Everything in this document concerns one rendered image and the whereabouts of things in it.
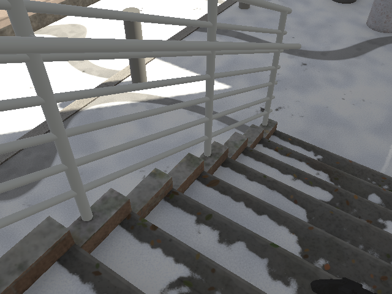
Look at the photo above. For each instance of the right robot hand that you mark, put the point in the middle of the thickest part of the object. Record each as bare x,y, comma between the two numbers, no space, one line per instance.
338,286

